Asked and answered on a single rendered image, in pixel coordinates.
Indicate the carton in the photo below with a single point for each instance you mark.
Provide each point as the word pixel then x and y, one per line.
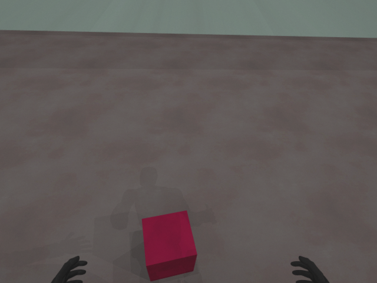
pixel 169 245

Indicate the right robot hand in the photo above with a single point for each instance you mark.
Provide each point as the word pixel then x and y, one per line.
pixel 313 271

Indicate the left robot hand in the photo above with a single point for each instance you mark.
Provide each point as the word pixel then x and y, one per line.
pixel 65 273

